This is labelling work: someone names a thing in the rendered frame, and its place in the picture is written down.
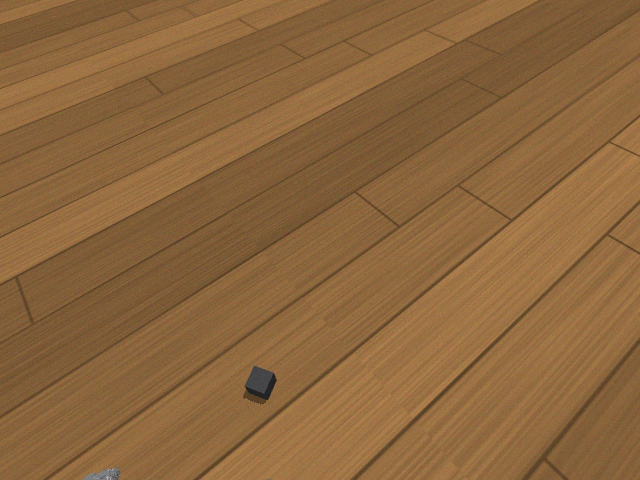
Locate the cube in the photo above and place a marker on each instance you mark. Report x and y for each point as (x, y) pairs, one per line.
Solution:
(260, 382)

